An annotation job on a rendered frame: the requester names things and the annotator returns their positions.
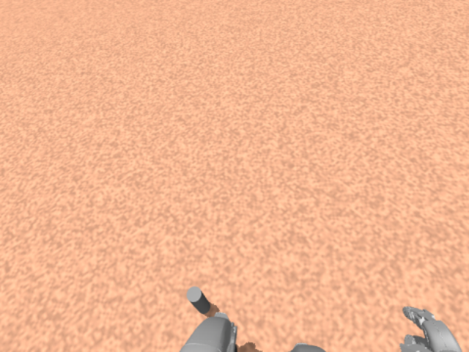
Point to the right robot hand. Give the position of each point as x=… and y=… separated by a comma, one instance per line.
x=437, y=335

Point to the can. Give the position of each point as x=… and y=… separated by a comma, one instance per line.
x=197, y=298

